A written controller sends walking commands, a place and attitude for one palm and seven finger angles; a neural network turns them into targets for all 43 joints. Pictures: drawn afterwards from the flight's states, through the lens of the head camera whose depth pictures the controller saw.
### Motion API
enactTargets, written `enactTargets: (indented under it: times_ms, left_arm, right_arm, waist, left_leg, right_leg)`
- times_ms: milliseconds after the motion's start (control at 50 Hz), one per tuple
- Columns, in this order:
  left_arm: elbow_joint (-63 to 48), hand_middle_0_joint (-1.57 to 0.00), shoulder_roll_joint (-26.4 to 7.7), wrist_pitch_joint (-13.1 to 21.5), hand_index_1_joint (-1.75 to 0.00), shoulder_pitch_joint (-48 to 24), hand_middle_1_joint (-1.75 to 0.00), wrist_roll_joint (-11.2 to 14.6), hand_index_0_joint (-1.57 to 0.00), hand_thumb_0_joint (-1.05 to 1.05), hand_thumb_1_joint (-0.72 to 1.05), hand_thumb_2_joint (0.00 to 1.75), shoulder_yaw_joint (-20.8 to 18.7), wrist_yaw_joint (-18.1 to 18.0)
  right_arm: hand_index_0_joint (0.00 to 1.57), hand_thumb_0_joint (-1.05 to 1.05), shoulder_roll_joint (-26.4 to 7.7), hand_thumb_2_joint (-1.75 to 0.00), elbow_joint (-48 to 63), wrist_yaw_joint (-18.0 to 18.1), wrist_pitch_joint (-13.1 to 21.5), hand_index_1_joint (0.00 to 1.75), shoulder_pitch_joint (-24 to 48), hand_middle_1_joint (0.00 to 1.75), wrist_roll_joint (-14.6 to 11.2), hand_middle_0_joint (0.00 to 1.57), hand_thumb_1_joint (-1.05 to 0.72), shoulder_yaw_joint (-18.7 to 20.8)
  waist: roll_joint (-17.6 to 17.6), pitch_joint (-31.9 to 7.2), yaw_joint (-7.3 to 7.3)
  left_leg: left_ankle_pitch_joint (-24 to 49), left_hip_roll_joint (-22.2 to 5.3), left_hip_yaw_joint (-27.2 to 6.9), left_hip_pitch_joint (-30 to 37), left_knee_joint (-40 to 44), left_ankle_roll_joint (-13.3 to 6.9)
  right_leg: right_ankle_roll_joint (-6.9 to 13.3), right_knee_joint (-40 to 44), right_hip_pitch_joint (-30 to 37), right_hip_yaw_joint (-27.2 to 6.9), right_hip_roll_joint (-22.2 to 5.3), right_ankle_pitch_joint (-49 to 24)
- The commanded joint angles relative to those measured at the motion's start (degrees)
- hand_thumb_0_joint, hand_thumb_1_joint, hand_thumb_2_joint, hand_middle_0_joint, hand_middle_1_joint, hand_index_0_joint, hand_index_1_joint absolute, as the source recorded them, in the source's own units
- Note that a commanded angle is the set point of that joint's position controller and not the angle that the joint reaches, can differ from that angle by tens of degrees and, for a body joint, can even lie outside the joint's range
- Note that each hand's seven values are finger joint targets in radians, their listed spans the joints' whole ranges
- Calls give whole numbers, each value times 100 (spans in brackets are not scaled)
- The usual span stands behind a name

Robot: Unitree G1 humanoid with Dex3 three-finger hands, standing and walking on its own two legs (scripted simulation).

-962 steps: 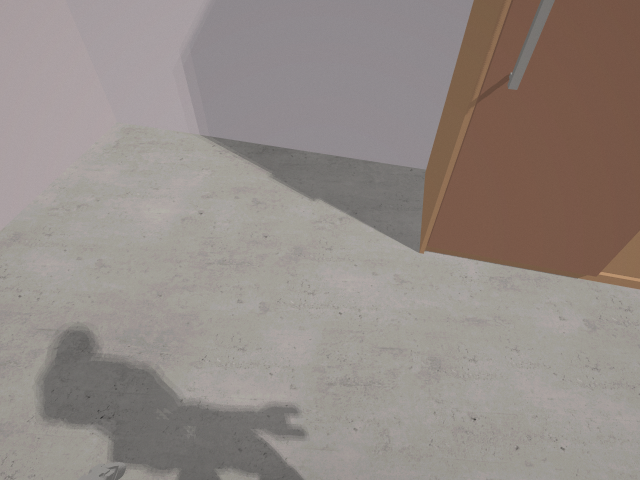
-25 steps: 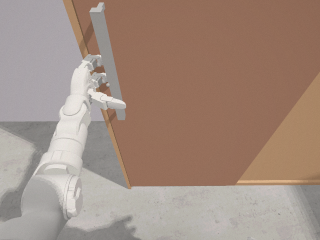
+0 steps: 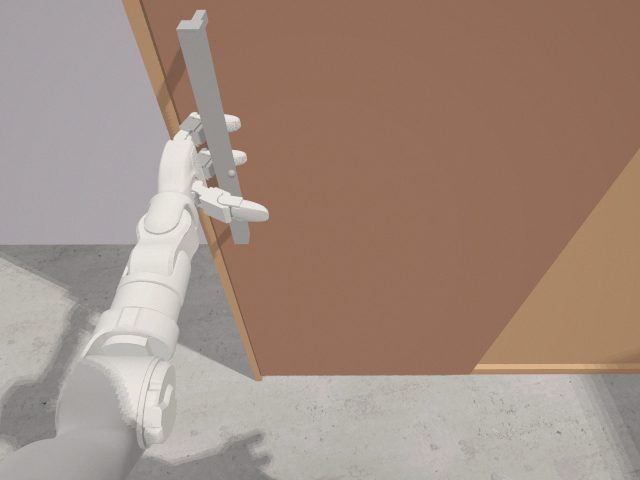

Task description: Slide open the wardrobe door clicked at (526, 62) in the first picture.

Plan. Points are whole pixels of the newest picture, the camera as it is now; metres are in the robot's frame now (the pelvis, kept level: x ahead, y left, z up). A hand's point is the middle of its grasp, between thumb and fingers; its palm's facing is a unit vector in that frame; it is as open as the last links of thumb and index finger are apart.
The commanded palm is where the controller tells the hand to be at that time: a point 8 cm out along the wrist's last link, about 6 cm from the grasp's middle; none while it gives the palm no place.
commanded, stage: slide the fingers in behind the handle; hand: left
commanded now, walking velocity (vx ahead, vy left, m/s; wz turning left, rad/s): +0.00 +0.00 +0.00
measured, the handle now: (225, 148) +0.50 +0.14 +0.16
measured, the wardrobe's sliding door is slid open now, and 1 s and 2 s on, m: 0.00 0.00 0.00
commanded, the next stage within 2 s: grip the handle and tug to test in 0.92 s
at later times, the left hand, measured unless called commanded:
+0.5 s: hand (239, 173) +0.45 +0.11 +0.16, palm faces +0.01 -1.00 +0.00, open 14.0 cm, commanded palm +0.42 +0.15 +0.16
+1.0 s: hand (239, 173) +0.45 +0.11 +0.16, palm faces +0.01 -1.00 -0.01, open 14.1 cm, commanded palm +0.42 +0.15 +0.16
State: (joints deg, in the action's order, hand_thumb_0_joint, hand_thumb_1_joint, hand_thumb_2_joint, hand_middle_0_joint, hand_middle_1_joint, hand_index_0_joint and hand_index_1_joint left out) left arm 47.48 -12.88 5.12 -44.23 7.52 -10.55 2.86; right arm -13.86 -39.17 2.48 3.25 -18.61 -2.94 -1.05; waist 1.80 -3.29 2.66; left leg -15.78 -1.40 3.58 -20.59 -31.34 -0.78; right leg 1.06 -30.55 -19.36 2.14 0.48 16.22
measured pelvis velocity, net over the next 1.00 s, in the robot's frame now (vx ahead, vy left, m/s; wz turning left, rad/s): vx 0.00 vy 0.00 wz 0.02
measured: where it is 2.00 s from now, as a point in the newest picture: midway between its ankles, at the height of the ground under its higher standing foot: outside the picture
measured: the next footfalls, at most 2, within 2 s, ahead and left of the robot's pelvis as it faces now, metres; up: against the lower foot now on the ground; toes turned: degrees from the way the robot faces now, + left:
none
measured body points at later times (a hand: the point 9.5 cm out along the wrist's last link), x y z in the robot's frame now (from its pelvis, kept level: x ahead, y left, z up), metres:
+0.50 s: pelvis +0.00 +0.00 +0.00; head +0.02 -0.01 +0.45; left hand +0.44 +0.16 +0.16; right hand +0.10 -0.25 -0.12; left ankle +0.00 +0.11 -0.73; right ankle -0.01 -0.11 -0.73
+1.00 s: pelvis +0.00 +0.00 +0.00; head +0.02 -0.01 +0.45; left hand +0.44 +0.16 +0.16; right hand +0.10 -0.24 -0.12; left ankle +0.00 +0.11 -0.73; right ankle -0.01 -0.11 -0.73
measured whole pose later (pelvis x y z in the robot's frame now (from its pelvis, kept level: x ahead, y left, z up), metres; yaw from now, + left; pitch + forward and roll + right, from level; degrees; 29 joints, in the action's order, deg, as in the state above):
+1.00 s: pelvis +0.00 +0.00 +0.00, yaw +1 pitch +5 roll +0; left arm 49.1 -10.2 5.6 -46.6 7.9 -6.3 -0.7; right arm -13.4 -41.0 1.9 3.8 -17.8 -2.6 -0.8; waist 1.8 -3.2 1.8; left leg -15.6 -0.7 2.3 -21.0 -31.5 -0.9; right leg 0.9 -30.5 -19.1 3.3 -0.2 16.4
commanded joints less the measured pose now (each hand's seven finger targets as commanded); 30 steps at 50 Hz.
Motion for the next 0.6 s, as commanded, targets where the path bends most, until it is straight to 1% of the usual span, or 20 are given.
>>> enactTargets:
  times_ms: [0,40,60,100,140,160,180,200,220,240,300,360,380,440,460,500,520,540,560,580]
  left_arm:
    - [-1466,-30,-1097,386,-120,-2943,-120,83,-30,0,-50,30,-250,-20]
    - [-1483,-30,-922,389,-120,-2879,-120,114,-30,0,-50,30,-117,-1]
    - [-1448,-30,-901,376,-120,-2828,-120,113,-30,0,-50,30,-84,15]
    - [-1343,-30,-939,335,-120,-2820,-120,122,-30,0,-50,30,-137,19]
    - [-1160,-30,-897,303,-120,-2780,-120,123,-30,0,-50,30,-92,13]
    - [-1150,-30,-1040,308,-120,-2847,-120,128,-30,0,-50,30,-223,-7]
    - [-1330,-30,-1059,341,-120,-2946,-120,110,-30,0,-50,30,-208,-6]
    - [-1484,-30,-784,377,-120,-3045,-120,104,-30,0,-50,30,34,7]
    - [-1484,-30,-697,394,-120,-3032,-120,90,-30,0,-50,30,94,-1]
    - [-1520,-30,-545,423,-120,-3036,-120,100,-30,0,-50,30,239,-24]
    - [-1261,-30,-752,353,-120,-2939,-120,146,-30,0,-50,30,-40,-84]
    - [-1377,-30,-681,351,-120,-2926,-120,70,-30,0,-50,30,48,-164]
    - [-1407,-30,-588,362,-120,-3034,-120,31,-30,0,-50,30,157,-180]
    - [-1503,-30,-482,383,-120,-2814,-120,53,-30,0,-50,30,206,-204]
    - [-1394,-30,-408,351,-120,-2810,-120,60,-30,0,-50,30,253,-186]
    - [-1539,-30,-359,364,-120,-3024,-120,56,-30,0,-50,30,323,-183]
    - [-1497,-30,-340,349,-120,-2987,-120,53,-30,0,-50,30,321,-186]
    - [-1480,-30,-353,356,-120,-3028,-120,47,-30,0,-50,30,357,-205]
    - [-1488,-30,-310,348,-120,-2967,-120,62,-30,0,-50,30,344,-196]
    - [-1395,-30,-441,326,-120,-2979,-120,58,-30,0,-50,30,237,-202]
  right_arm:
    - [20,0,-757,-90,644,59,216,30,59,30,13,20,-90,264]
    - [20,0,-750,-90,664,66,223,30,55,30,18,20,-90,274]
    - [20,0,-739,-90,641,62,231,30,84,30,-3,20,-90,258]
    - [20,0,-742,-90,603,67,228,30,69,30,4,20,-90,258]
    - [20,0,-761,-90,591,75,210,30,46,30,9,20,-90,263]
    - [20,0,-771,-90,580,77,209,30,52,30,10,20,-90,247]
    - [20,0,-766,-90,600,72,207,30,73,30,9,20,-90,256]
    - [20,0,-722,-90,617,62,225,30,111,30,2,20,-90,257]
    - [20,0,-705,-90,601,47,242,30,98,30,2,20,-90,259]
    - [20,0,-716,-90,602,38,243,30,61,30,12,20,-90,272]
    - [20,0,-744,-90,552,32,243,30,57,30,20,20,-90,266]
    - [20,0,-722,-90,587,14,226,30,96,30,26,20,-90,254]
    - [20,0,-709,-90,573,10,229,30,101,30,21,20,-90,262]
    - [20,0,-718,-90,605,-4,234,30,88,30,37,20,-90,285]
    - [20,0,-702,-90,583,-8,228,30,118,30,23,20,-90,270]
    - [20,0,-694,-90,570,-10,240,30,121,30,22,20,-90,277]
    - [20,0,-695,-90,575,-10,241,30,121,30,25,20,-90,273]
    - [20,0,-711,-90,567,-1,225,30,82,30,30,20,-90,283]
    - [20,0,-698,-90,573,-10,245,30,106,30,29,20,-90,276]
    - [20,0,-712,-90,552,-1,233,30,113,30,24,20,-90,273]
  waist:
    - [-301,-1857,15]
    - [-375,-1898,47]
    - [-280,-1817,32]
    - [-282,-1759,37]
    - [-511,-1622,82]
    - [-485,-1623,56]
    - [-305,-1766,33]
    - [-158,-1844,81]
    - [3,-1877,55]
    - [-173,-1895,113]
    - [-437,-1780,69]
    - [-283,-1846,42]
    - [-359,-1762,100]
    - [-367,-1945,42]
    - [-385,-1792,75]
    - [-247,-1837,90]
    - [-190,-1841,80]
    - [-345,-1844,129]
    - [-337,-1846,84]
    - [-301,-1784,80]
  left_leg:
    - [1510,99,-220,1076,187,-155]
    - [1524,110,-214,1090,179,-169]
    - [1539,105,-225,1095,191,-165]
    - [1463,114,-211,1050,196,-163]
    - [1306,122,-213,936,211,-183]
    - [1295,122,-222,914,230,-186]
    - [1338,133,-219,976,229,-169]
    - [1462,130,-219,1129,197,-164]
    - [1509,117,-239,1207,183,-134]
    - [1620,106,-270,1247,161,-145]
    - [1482,113,-265,1082,199,-149]
    - [1534,118,-255,1116,194,-153]
    - [1516,108,-262,1133,190,-152]
    - [1702,92,-278,1231,172,-141]
    - [1638,86,-267,1199,179,-144]
    - [1627,87,-278,1280,179,-126]
    - [1620,82,-291,1291,180,-117]
    - [1648,78,-303,1287,179,-131]
    - [1684,77,-311,1284,184,-130]
    - [1591,84,-288,1253,179,-132]
  right_leg:
    - [0,307,571,-88,82,-2053]
    - [-10,327,635,-76,70,-2064]
    - [4,327,575,-82,80,-2087]
    - [-7,352,544,-83,74,-2052]
    - [-32,402,534,-74,63,-1905]
    - [-27,401,533,-96,60,-1924]
    - [-9,370,577,-101,59,-1932]
    - [1,343,520,-93,65,-2016]
    - [21,321,452,-64,72,-1978]
    - [17,310,479,-32,76,-2024]
    - [-7,338,488,-52,88,-2002]
    - [0,310,491,-51,71,-2014]
    - [-5,322,430,-46,77,-1991]
    - [14,288,540,-28,78,-2075]
    - [3,304,440,-36,89,-2075]
    - [13,302,391,-31,93,-2022]
    - [20,299,360,-26,92,-1985]
    - [11,308,423,-8,79,-1975]
    - [14,292,396,-7,94,-2026]
    - [12,320,367,-30,93,-1977]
